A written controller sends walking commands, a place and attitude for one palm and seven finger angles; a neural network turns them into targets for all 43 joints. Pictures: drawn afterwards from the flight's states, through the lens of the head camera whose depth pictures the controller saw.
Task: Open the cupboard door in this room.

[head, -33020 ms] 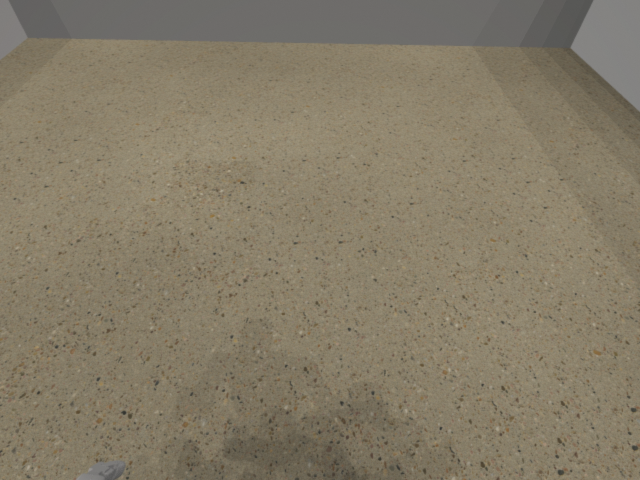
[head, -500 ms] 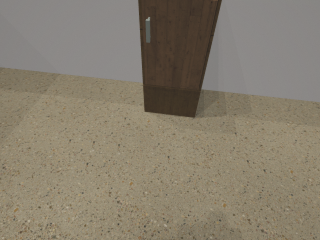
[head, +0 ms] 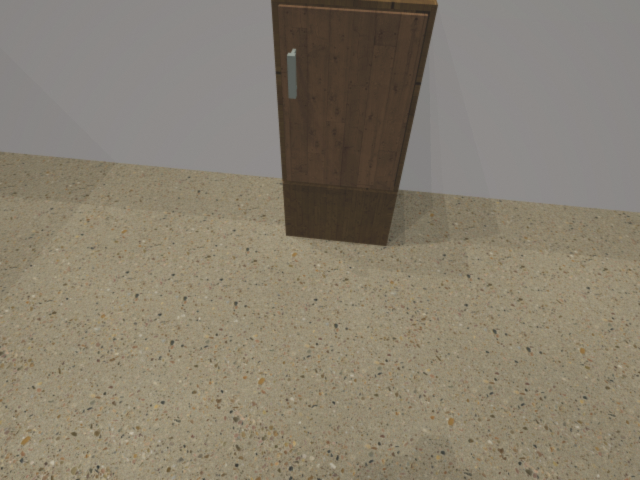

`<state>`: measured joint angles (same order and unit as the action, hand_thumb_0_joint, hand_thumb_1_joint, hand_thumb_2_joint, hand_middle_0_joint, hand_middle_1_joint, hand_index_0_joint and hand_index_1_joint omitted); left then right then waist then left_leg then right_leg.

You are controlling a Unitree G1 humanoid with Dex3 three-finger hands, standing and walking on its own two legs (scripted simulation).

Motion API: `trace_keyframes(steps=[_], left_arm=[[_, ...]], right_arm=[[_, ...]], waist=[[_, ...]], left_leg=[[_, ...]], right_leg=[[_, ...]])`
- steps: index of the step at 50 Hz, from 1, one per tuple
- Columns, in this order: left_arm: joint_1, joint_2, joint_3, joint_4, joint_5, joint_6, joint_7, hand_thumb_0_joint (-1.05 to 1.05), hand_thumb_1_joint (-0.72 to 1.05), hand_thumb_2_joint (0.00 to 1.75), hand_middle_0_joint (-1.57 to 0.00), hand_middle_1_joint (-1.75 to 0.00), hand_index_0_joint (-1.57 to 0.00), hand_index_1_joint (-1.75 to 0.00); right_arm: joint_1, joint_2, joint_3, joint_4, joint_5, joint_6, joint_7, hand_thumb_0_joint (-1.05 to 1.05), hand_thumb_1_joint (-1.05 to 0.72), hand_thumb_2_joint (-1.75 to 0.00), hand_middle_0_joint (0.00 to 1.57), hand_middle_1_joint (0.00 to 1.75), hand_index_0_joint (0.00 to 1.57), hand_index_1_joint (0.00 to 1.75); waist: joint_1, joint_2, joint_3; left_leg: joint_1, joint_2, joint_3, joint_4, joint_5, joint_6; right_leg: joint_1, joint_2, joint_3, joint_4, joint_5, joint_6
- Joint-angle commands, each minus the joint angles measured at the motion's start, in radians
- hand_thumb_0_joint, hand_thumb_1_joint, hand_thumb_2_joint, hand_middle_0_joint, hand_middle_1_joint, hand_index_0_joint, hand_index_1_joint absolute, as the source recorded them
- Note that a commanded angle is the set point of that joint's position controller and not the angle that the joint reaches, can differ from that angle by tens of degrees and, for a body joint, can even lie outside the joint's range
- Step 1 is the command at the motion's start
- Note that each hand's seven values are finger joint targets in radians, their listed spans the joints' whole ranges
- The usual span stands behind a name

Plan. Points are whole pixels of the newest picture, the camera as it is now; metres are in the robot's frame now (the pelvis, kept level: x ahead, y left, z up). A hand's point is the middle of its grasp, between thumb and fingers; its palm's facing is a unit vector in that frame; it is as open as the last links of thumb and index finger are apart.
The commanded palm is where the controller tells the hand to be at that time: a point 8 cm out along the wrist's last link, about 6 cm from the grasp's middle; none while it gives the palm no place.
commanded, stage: walk to a spot facing it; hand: left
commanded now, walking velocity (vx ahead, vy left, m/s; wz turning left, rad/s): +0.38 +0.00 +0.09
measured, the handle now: (293, 73) +1.18 +0.14 -0.02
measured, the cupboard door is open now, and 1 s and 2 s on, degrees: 0 0 0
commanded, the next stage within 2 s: turn to face it in 0.54 s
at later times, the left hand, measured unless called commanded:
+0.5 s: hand out of the picture +0.03 +0.11 -0.16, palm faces +0.22 -0.96 -0.15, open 7.4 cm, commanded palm none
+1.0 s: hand (210, 323) +0.42 +0.23 -0.17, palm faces +0.10 -0.97 -0.21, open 7.3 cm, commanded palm none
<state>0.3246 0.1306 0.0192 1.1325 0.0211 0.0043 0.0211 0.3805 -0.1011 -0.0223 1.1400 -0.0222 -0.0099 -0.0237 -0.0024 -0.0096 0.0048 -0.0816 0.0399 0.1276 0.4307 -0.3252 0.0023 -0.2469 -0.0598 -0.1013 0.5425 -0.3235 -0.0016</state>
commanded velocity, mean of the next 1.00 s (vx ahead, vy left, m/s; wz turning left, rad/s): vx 0.20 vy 0.00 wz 0.00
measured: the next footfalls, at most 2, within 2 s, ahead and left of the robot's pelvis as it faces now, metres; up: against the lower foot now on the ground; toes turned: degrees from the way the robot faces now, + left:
left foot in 0.62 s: +0.35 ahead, +0.14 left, +0.00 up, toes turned +16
right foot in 1.06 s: +0.46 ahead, -0.09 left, +0.00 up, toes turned -4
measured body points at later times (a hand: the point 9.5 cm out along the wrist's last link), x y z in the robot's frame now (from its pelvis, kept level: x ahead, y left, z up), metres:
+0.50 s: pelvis +0.15 -0.01 +0.00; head +0.19 -0.01 +0.45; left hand +0.02 +0.16 -0.14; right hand +0.28 -0.23 -0.15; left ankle +0.26 +0.15 -0.68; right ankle +0.05 -0.11 -0.74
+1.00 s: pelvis +0.34 +0.04 +0.00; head +0.36 +0.04 +0.45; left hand +0.41 +0.28 -0.15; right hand +0.38 -0.20 -0.16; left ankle +0.31 +0.13 -0.74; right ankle +0.42 -0.09 -0.71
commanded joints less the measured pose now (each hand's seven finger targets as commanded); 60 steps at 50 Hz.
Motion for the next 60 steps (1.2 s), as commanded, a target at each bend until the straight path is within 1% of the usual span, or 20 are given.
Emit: trace_keyframes(steps=[1, 3, 6, 8, 9, 12, 16, 24, 27, 29, 30, 31, 33, 37, 42, 51, 52, 54, 56, 60], left_arm=[[-0.071, 0.022, 0.019, -0.104, 0.009, -0.02, -0.025, 0.0, 0.9, 0.9, -0.2, -0.3, -0.2, -0.3], [-0.091, 0.026, 0.026, -0.124, 0.007, -0.034, -0.034, 0.0, 0.9, 0.9, -0.2, -0.3, -0.2, -0.3], [0.121, 0.062, 0.042, -0.056, 0.007, -0.053, -0.033, 0.0, 0.9, 0.9, -0.2, -0.3, -0.2, -0.3], [0.357, 0.223, 0.079, 0.013, -0.005, -0.068, -0.011, 0.0, 0.9, 0.9, -0.2, -0.3, -0.2, -0.3], [0.331, 0.191, 0.07, 0.011, -0.008, -0.064, -0.001, 0.0, 0.9, 0.9, -0.2, -0.3, -0.2, -0.3], [0.168, 0.098, 0.046, -0.032, 0.004, -0.073, 0.004, 0.0, 0.9, 0.9, -0.2, -0.3, -0.2, -0.3], [0.167, 0.085, 0.037, -0.02, 0.007, -0.098, 0.003, 0.0, 0.9, 0.9, -0.2, -0.3, -0.2, -0.3], [0.227, 0.102, 0.026, 0.015, 0.004, -0.098, 0.01, 0.0, 0.9, 0.9, -0.2, -0.3, -0.2, -0.3], [0.204, 0.136, 0.032, 0.01, 0.002, -0.092, 0.012, 0.0, 0.9, 0.9, -0.2, -0.3, -0.2, -0.3], [0.155, 0.164, 0.035, 0.002, -0.004, -0.088, 0.014, 0.0, 0.9, 0.9, -0.2, -0.3, -0.2, -0.3], [0.156, 0.154, 0.037, -0.017, -0.01, -0.089, 0.008, 0.0, 0.9, 0.9, -0.2, -0.3, -0.2, -0.3], [0.229, 0.088, 0.033, -0.03, -0.024, -0.088, -0.003, 0.0, 0.9, 0.9, -0.2, -0.3, -0.2, -0.3], [0.136, 0.064, 0.019, -0.07, -0.025, -0.086, 0.011, 0.0, 0.9, 0.9, -0.2, -0.3, -0.2, -0.3], [0.082, 0.045, 0.033, -0.056, -0.003, -0.041, -0.003, 0.0, 0.9, 0.9, -0.2, -0.3, -0.2, -0.3], [0.075, 0.034, 0.04, -0.084, 0.001, 0.003, -0.007, 0.0, 0.9, 0.9, -0.2, -0.3, -0.2, -0.3], [-0.035, 0.103, 0.042, -0.149, 0.001, -0.004, -0.016, 0.0, 0.9, 0.9, -0.2, -0.3, -0.2, -0.3], [0.008, 0.146, 0.048, -0.136, 0.003, -0.014, -0.013, 0.0, 0.9, 0.9, -0.2, -0.3, -0.2, -0.3], [0.051, 0.255, 0.058, -0.124, -0.006, -0.029, -0.003, 0.0, 0.9, 0.9, -0.2, -0.3, -0.2, -0.3], [-0.042, 0.235, 0.063, -0.139, -0.006, -0.025, 0.005, 0.0, 0.9, 0.9, -0.2, -0.3, -0.2, -0.3], [-0.106, 0.202, 0.071, -0.163, -0.001, -0.018, 0.009, 0.0, 0.9, 0.9, -0.2, -0.3, -0.2, -0.3]], right_arm=[[0.114, -0.154, -0.044, -0.016, -0.003, -0.019, -0.011, 0.0, -0.9, -0.9, 0.2, 0.3, 0.2, 0.3], [0.104, -0.151, -0.042, -0.019, -0.007, -0.027, -0.011, 0.0, -0.9, -0.9, 0.2, 0.3, 0.2, 0.3], [0.034, -0.132, -0.037, -0.052, 0.001, -0.036, -0.01, 0.0, -0.9, -0.9, 0.2, 0.3, 0.2, 0.3], [-0.078, -0.096, -0.025, -0.129, 0.011, -0.038, 0.008, 0.0, -0.9, -0.9, 0.2, 0.3, 0.2, 0.3], [-0.141, -0.127, -0.038, -0.148, 0.006, -0.03, 0.013, 0.0, -0.9, -0.9, 0.2, 0.3, 0.2, 0.3], [-0.121, -0.077, -0.05, -0.116, -0.003, -0.025, 0.029, 0.0, -0.9, -0.9, 0.2, 0.3, 0.2, 0.3], [-0.124, -0.066, -0.053, -0.116, -0.004, -0.009, 0.046, 0.0, -0.9, -0.9, 0.2, 0.3, 0.2, 0.3], [-0.367, -0.057, -0.025, -0.208, 0.003, -0.02, 0.066, 0.0, -0.9, -0.9, 0.2, 0.3, 0.2, 0.3], [-0.33, -0.088, -0.027, -0.206, 0.001, -0.029, 0.056, 0.0, -0.9, -0.9, 0.2, 0.3, 0.2, 0.3], [-0.107, -0.143, -0.044, -0.147, -0.007, -0.036, 0.042, 0.0, -0.9, -0.9, 0.2, 0.3, 0.2, 0.3], [0.048, -0.215, -0.063, -0.107, -0.013, -0.039, 0.031, 0.0, -0.9, -0.9, 0.2, 0.3, 0.2, 0.3], [0.127, -0.329, -0.091, -0.087, -0.018, -0.045, 0.017, 0.0, -0.9, -0.9, 0.2, 0.3, 0.2, 0.3], [0.059, -0.329, -0.085, -0.09, 0.011, -0.048, 0.0, 0.0, -0.9, -0.9, 0.2, 0.3, 0.2, 0.3], [-0.099, -0.168, -0.035, -0.117, 0.002, -0.072, -0.005, 0.0, -0.9, -0.9, 0.2, 0.3, 0.2, 0.3], [-0.15, -0.152, -0.035, -0.138, 0.003, -0.066, -0.003, 0.0, -0.9, -0.9, 0.2, 0.3, 0.2, 0.3], [-0.121, -0.204, -0.05, -0.117, -0.005, -0.019, -0.007, 0.0, -0.9, -0.9, 0.2, 0.3, 0.2, 0.3], [-0.116, -0.183, -0.047, -0.12, 0.001, -0.016, -0.005, 0.0, -0.9, -0.9, 0.2, 0.3, 0.2, 0.3], [-0.105, -0.125, -0.034, -0.149, 0.017, 0.005, -0.005, 0.0, -0.9, -0.9, 0.2, 0.3, 0.2, 0.3], [-0.119, -0.147, -0.036, -0.134, 0.016, 0.018, -0.009, 0.0, -0.9, -0.9, 0.2, 0.3, 0.2, 0.3], [-0.092, -0.119, -0.031, -0.113, 0.007, 0.021, -0.001, 0.0, -0.9, -0.9, 0.2, 0.3, 0.2, 0.3]], waist=[[-0.037, 0.197, 0.252], [-0.03, 0.144, 0.217], [0.071, -0.001, 0.089], [0.164, -0.34, 0.063], [0.145, -0.239, 0.139], [0.057, -0.032, 0.182], [0.023, -0.086, 0.135], [0.062, -0.121, 0.175], [0.026, -0.121, 0.131], [-0.082, -0.117, 0.009], [-0.14, -0.025, -0.131], [-0.127, 0.221, -0.25], [-0.09, 0.16, -0.232], [0.006, 0.064, -0.015], [0.052, 0.119, 0.012], [0.043, 0.118, 0.034], [0.059, 0.026, 0.008], [0.059, -0.241, -0.024], [0.04, -0.194, -0.04], [0.014, -0.105, -0.072]], left_leg=[[-0.079, 0.279, -0.358, -0.304, -0.345, 0.179], [-0.065, 0.268, -0.324, -0.252, -0.198, 0.18], [-0.258, 0.122, -0.145, 0.037, -0.069, 0.092], [-0.594, -0.021, -0.047, 0.565, -0.281, 0.038], [-0.642, 0.022, -0.124, 0.698, -0.222, 0.045], [-0.623, 0.089, -0.129, 0.758, 0.01, 0.025], [-0.606, 0.088, -0.089, 0.67, 0.136, -0.013], [-0.525, 0.033, 0.018, 0.3, 0.202, 0.008], [-0.381, -0.018, 0.05, 0.238, 0.163, 0.048], [-0.097, -0.045, 0.034, 0.138, 0.212, 0.074], [0.157, 0.037, -0.072, 0.11, 0.311, 0.104], [0.396, 0.328, -0.476, 0.064, 0.515, 0.222], [0.298, 0.43, -0.524, -0.032, 0.734, 0.276], [-0.094, 0.296, -0.206, -0.108, 0.688, 0.183], [-0.194, 0.236, -0.062, -0.143, 0.649, 0.154], [-0.122, 0.229, -0.042, 0.058, 0.484, 0.077], [-0.16, 0.177, 0.009, 0.156, 0.357, 0.026], [-0.322, 0.025, 0.009, 0.459, -0.321, -0.052], [-0.332, 0.035, -0.096, 0.575, -0.27, -0.041], [-0.303, 0.035, -0.086, 0.51, -0.152, -0.05]], right_leg=[[-0.305, -0.011, -0.028, 0.201, -0.105, -0.003], [-0.254, -0.026, -0.022, 0.129, -0.106, 0.001], [0.17, -0.036, 0.008, -0.104, 0.001, -0.018], [0.343, -0.387, 0.575, -0.389, -0.211, -0.169], [0.255, -0.407, 0.59, -0.425, -0.3, -0.189], [0.115, -0.329, 0.34, -0.406, -0.205, -0.144], [0.144, -0.248, 0.117, -0.406, 0.08, -0.108], [0.25, -0.219, -0.057, -0.362, 0.548, -0.093], [0.289, -0.236, -0.098, -0.239, 0.805, -0.087], [0.222, -0.222, -0.139, 0.051, 0.858, -0.05], [0.092, -0.171, -0.137, 0.283, 0.63, -0.019], [-0.197, -0.013, -0.114, 0.631, -0.059, 0.017], [-0.348, -0.023, 0.082, 0.848, -0.221, 0.003], [-0.254, -0.088, 0.098, 0.716, -0.095, 0.027], [-0.189, -0.072, 0.08, 0.495, 0.052, 0.043], [0.018, -0.007, -0.002, -0.009, 0.159, 0.028], [0.104, -0.056, 0.056, -0.084, 0.357, 0.014], [0.16, -0.36, 0.391, -0.189, 0.774, -0.19], [0.123, -0.299, 0.381, -0.208, 0.628, -0.227], [0.098, -0.208, 0.258, -0.22, 0.437, -0.175]])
